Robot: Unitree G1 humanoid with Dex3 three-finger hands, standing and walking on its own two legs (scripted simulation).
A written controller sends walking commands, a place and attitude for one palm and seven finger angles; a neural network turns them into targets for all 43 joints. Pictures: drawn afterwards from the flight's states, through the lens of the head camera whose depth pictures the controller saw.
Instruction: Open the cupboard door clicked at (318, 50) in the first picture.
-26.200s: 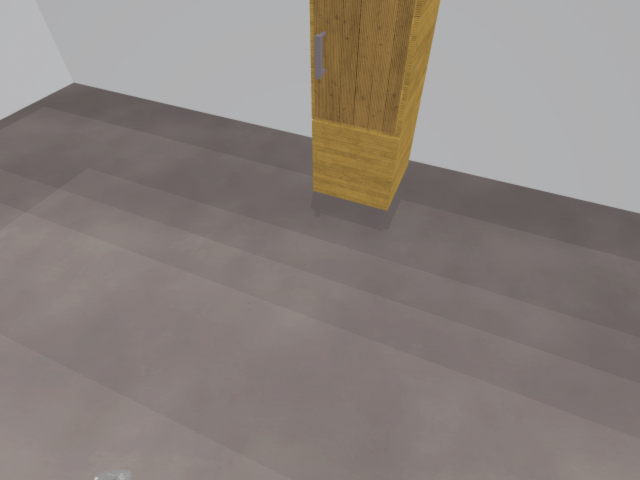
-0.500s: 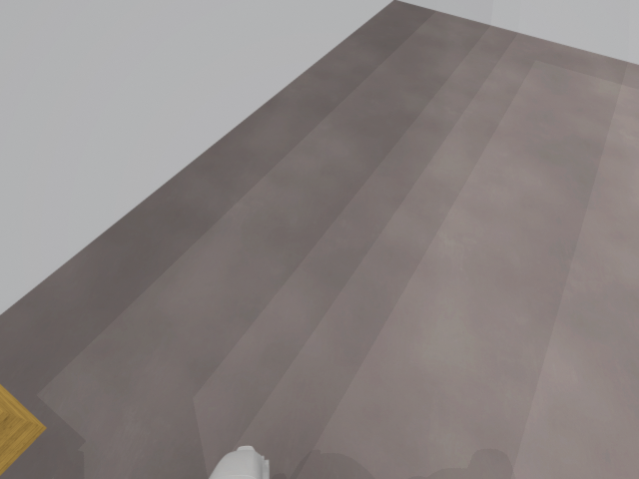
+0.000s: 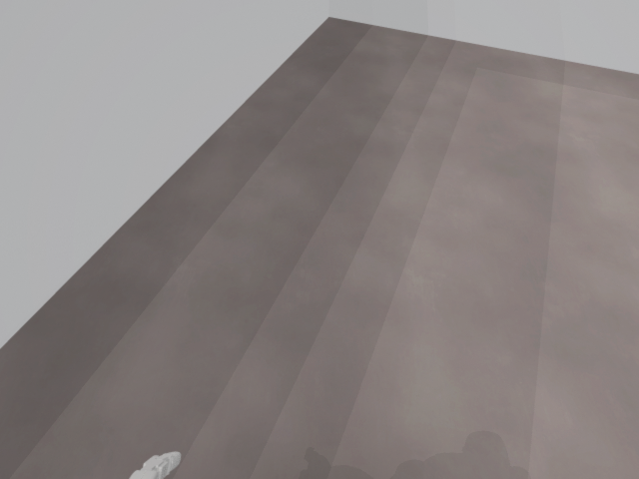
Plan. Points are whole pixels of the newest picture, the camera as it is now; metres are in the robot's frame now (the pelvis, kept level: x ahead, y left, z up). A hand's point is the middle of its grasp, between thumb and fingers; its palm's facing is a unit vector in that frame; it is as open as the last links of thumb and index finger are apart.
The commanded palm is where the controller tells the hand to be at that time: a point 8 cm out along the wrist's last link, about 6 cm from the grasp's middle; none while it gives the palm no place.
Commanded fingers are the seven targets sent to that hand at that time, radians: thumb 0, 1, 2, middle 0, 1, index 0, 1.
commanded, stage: walk to a spot facing it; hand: left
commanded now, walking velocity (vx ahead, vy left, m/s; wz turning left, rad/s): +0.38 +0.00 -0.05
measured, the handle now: out of the picture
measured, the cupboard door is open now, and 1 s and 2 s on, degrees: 54 54 54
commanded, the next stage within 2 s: turn to face it in 0.42 s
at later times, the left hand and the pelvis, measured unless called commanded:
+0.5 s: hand (245, 340) +0.35 +0.14 -0.16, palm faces -0.02 -0.98 -0.21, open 7.4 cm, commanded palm none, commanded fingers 0.00 0.90 0.90 -0.20 -0.30 -0.20 -0.30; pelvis +0.25 -0.04 +0.00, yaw -2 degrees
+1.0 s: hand (256, 287) +0.46 +0.14 -0.16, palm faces +0.26 -0.94 -0.23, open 7.4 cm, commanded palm none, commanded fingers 0.00 0.90 0.90 -0.20 -0.30 -0.20 -0.30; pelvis +0.41 -0.08 +0.00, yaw +13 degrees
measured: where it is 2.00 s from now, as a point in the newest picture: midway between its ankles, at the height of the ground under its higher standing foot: (372, 370)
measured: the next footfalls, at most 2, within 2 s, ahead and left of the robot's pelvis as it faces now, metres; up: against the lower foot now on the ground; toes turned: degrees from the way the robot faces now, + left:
left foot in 0.20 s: +0.22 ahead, +0.14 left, +0.00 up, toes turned +7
right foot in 0.48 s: +0.33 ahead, -0.15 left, +0.00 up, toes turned -9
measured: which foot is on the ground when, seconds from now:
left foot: up 0.00-0.18, down 0.20-0.46, up 0.48-0.76, down 0.78-1.00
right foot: down 0.00-0.20, up 0.22-0.46, down 0.48-0.78, up 0.80-1.00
